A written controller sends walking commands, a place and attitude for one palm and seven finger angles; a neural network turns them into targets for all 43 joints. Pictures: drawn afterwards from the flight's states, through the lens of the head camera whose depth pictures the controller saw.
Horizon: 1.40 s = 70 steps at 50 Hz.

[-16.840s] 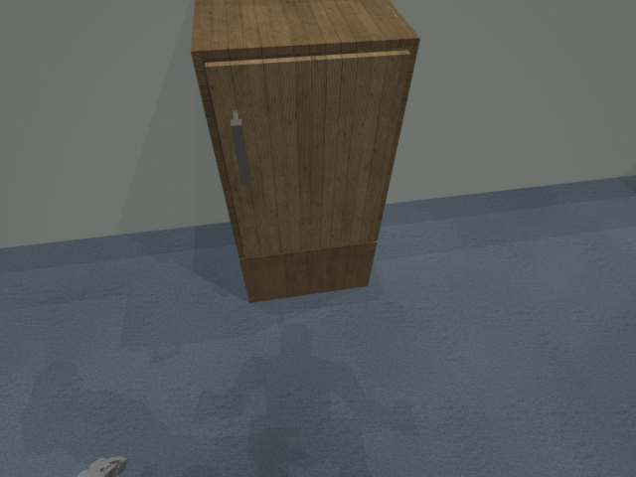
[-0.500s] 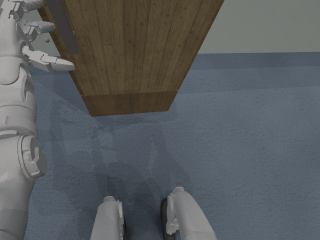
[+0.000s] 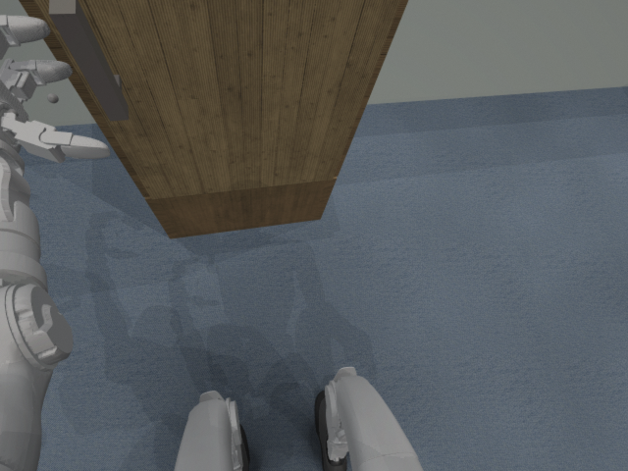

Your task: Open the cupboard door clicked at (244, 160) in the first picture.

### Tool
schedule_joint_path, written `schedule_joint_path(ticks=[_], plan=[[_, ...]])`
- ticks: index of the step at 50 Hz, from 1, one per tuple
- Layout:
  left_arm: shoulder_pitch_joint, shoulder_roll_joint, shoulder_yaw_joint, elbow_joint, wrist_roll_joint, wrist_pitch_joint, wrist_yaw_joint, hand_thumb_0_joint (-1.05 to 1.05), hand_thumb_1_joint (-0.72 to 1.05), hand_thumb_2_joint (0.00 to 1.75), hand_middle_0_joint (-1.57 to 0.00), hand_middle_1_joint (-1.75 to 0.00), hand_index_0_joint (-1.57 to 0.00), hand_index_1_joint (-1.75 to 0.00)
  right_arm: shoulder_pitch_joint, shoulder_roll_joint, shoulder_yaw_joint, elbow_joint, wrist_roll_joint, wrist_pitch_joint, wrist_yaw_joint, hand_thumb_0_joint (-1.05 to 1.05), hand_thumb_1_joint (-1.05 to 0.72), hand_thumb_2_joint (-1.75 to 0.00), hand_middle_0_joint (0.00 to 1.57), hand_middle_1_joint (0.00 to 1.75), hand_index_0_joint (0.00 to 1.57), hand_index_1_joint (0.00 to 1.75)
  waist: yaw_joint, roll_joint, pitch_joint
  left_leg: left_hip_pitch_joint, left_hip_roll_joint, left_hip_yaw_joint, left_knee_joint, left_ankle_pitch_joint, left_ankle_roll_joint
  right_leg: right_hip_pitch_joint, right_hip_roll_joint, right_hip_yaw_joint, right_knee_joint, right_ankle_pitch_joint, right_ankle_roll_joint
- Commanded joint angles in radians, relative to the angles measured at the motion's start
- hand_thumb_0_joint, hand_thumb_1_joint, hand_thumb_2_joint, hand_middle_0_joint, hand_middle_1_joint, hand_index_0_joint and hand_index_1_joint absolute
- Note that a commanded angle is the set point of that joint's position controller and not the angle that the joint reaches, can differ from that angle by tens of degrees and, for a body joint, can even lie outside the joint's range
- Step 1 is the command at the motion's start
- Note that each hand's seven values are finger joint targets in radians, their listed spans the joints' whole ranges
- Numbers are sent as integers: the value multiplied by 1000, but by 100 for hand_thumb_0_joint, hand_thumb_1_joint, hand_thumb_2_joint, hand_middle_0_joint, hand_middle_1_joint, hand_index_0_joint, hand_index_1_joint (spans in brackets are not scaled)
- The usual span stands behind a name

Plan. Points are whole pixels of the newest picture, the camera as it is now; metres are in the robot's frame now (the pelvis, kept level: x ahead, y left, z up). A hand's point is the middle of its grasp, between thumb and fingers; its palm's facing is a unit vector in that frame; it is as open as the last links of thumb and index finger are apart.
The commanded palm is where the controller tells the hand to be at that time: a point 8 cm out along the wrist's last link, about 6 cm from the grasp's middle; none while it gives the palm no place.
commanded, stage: move the hooked fingers beside the handle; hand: left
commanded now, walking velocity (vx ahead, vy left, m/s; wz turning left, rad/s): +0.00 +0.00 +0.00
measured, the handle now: (95, 53) +0.59 +0.20 +0.06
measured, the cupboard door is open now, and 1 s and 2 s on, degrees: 0 0 0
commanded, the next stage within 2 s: slide the fingers in behind the handle in 1.10 s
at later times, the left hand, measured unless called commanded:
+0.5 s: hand (30, 104) +0.53 +0.26 +0.06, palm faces +0.07 -1.00 -0.02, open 14.0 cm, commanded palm +0.52 +0.28 +0.05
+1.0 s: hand (37, 99) +0.54 +0.25 +0.05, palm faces +0.08 -1.00 -0.02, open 13.9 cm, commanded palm +0.52 +0.28 +0.05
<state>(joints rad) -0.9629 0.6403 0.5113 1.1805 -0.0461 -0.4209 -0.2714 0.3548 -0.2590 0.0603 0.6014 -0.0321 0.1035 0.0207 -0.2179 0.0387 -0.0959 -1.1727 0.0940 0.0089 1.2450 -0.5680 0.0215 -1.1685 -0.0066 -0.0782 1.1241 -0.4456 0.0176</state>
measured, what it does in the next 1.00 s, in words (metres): stands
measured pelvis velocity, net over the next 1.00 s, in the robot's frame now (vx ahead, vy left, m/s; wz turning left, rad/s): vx -0.01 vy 0.00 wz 0.00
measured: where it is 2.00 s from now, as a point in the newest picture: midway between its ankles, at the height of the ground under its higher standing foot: (286, 466)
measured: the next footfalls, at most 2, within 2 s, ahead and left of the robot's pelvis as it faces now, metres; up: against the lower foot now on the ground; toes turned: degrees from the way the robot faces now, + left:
none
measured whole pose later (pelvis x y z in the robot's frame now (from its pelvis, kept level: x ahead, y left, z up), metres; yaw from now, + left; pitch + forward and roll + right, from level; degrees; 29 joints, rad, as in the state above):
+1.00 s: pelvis -0.01 +0.00 +0.00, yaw +0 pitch +29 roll -6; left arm -1.01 0.71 0.52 1.21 -0.04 -0.37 -0.32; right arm 0.37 -0.27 0.08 0.61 -0.03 0.09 0.01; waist -0.23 0.04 -0.09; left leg -1.22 0.09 0.00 1.27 -0.56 0.03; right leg -1.20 -0.01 -0.09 1.13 -0.43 0.02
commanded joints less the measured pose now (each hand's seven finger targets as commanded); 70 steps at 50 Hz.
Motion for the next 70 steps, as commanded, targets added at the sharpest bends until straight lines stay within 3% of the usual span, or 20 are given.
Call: schedule_joint_path(ticks=[1, 4, 8, 11, 14, 16, 19, 23, 25, 30, 36, 37, 42, 47, 50, 54, 57, 65, 67, 70], plan=[[-386, 310, 32, -179, -34, -45, -37, 0, -50, 30, -30, -120, -30, -120, 214, -209, -72, -21, 7, -8, -26, 0, -90, -90, 20, 30, 20, 30, 0, 139, -559, 358, -52, -65, -125, 502, 6, 316, 55, 30, -90, 355, -25], [-428, 300, 13, -222, -38, -56, -53, 0, -50, 30, -30, -120, -30, -120, 216, -208, -73, -9, 5, -16, -31, 0, -90, -90, 20, 30, 20, 30, -4, 202, -599, 429, -49, -80, -122, 538, 1, 272, 53, 24, -84, 347, -29], [-468, 237, -42, -195, -43, -55, -61, 0, -50, 30, -30, -120, -30, -120, 216, -210, -73, 7, 3, -24, -34, 0, -90, -90, 20, 30, 20, 30, -32, 213, -545, 461, -43, -96, -123, 508, -2, 172, 55, 11, -89, 269, -32], [-476, 329, 13, -157, -32, -41, -56, 0, -50, 30, -30, -120, -30, -120, 218, -223, -66, 6, 2, -25, -41, 0, -90, -90, 20, 30, 20, 30, -22, 190, -544, 409, -46, -98, -124, 464, 1, 194, 52, 14, -88, 243, -31], [-467, 331, 6, -168, -19, -44, -55, 0, -50, 30, -30, -120, -30, -120, 213, -220, -62, -2, 0, -28, -37, 0, -90, -90, 20, 30, 20, 30, -10, 234, -572, 431, -46, -100, -120, 486, -4, 177, 51, 11, -77, 244, -34], [-477, 369, 29, -160, -18, -41, -55, 0, -50, 30, -30, -120, -30, -120, 213, -223, -60, -6, 0, -28, -39, 0, -90, -90, 20, 30, 20, 30, -14, 207, -560, 394, -46, -95, -114, 461, 2, 203, 53, 17, -82, 244, -31], [-475, 356, 20, -186, -22, -43, -62, 0, -50, 30, -30, -120, -30, -120, 213, -224, -61, -10, 0, -29, -38, 0, -90, -90, 20, 30, 20, 30, -11, 233, -591, 434, -42, -103, -116, 495, -4, 187, 53, 11, -74, 252, -33], [-466, 332, 9, -159, -30, -27, -69, 0, -50, 30, -30, -120, -30, -120, 216, -226, -60, -8, 2, -29, -37, 0, -90, -90, 20, 30, 20, 30, -21, 215, -553, 432, -40, -110, -121, 474, -2, 151, 56, 4, -79, 225, -34], [-481, 363, 20, -148, -23, -19, -68, 0, -50, 30, -30, -120, -30, -120, 217, -231, -58, -6, 2, -28, -41, 0, -90, -90, 20, 30, 20, 30, -20, 216, -541, 412, -40, -111, -125, 451, -4, 150, 53, 4, -80, 211, -31], [-499, 343, 12, -208, -23, -33, -61, 0, -50, 30, -30, -120, -30, -120, 231, -225, -62, -1, -5, -33, -35, 0, -90, -90, 20, 30, 20, 30, -16, 254, -623, 485, -37, -120, -115, 533, -11, 147, 56, 1, -71, 246, -34], [-483, 331, 4, -155, -20, -6, -55, 0, -50, 30, -30, -120, -30, -120, 233, -224, -58, 2, -2, -27, -33, 0, -90, -90, 20, 30, 20, 30, -27, 212, -541, 425, -37, -113, -123, 484, -5, 147, 57, 0, -83, 229, -30], [-485, 365, 26, -166, -15, -7, -52, 0, -50, 30, -30, -120, -30, -120, 235, -226, -57, -2, -4, -27, -35, 0, -90, -90, 20, 30, 20, 30, -17, 214, -557, 414, -39, -112, -123, 481, -4, 169, 55, 3, -80, 233, -32], [-458, 367, 43, -218, -14, -30, -44, 0, -50, 30, -30, -120, -30, -120, 239, -221, -65, -3, -7, -28, -29, 0, -90, -90, 20, 30, 20, 30, 0, 249, -621, 479, -36, -113, -116, 569, -13, 181, 56, 2, -72, 282, -35], [-446, 347, 18, -174, -19, -12, -53, 0, -50, 30, -30, -120, -30, -120, 231, -221, -59, -8, 0, -22, -30, 0, -90, -90, 20, 30, 20, 30, -16, 203, -548, 406, -40, -98, -124, 499, -1, 203, 58, 8, -85, 270, -29], [-445, 378, 49, -226, -21, -32, -54, 0, -50, 30, -30, -120, -30, -120, 235, -220, -64, -10, -2, -24, -32, 0, -90, -90, 20, 30, 20, 30, 1, 238, -618, 464, -38, -104, -116, 578, -8, 212, 56, 8, -72, 313, -33], [-439, 301, -3, -195, -32, -28, -64, 0, -50, 30, -30, -120, -30, -120, 231, -216, -66, -1, 0, -24, -31, 0, -90, -90, 20, 30, 20, 30, -19, 225, -567, 462, -37, -103, -117, 563, -7, 186, 57, 6, -83, 302, -30], [-433, 328, 21, -196, -32, -21, -61, 0, -50, 30, -30, -120, -30, -120, 234, -219, -69, -1, 0, -23, -34, 0, -90, -90, 20, 30, 20, 30, -11, 214, -578, 453, -39, -101, -117, 554, -5, 199, 56, 8, -83, 301, -30], [-449, 289, -6, -185, -27, -31, -42, 0, -50, 30, -30, -120, -30, -120, 225, -212, -66, 1, -2, -28, -31, 0, -90, -90, 20, 30, 20, 30, -17, 226, -571, 445, -42, -96, -110, 547, -6, 188, 55, 10, -78, 300, -31], [-454, 299, 2, -182, -27, -26, -37, 0, -50, 30, -30, -120, -30, -120, 226, -212, -65, -3, -3, -28, -30, 0, -90, -90, 20, 30, 20, 30, -18, 188, -574, 403, -45, -89, -107, 517, 0, 228, 57, 16, -79, 309, -29], [-455, 279, -9, -218, -19, -38, -28, 0, -50, 30, -30, -120, -30, -120, 226, -209, -69, -3, -6, -29, -27, 0, -90, -90, 20, 30, 20, 30, -6, 254, -616, 475, -42, -100, -110, 571, -11, 192, 54, 8, -69, 308, -34]])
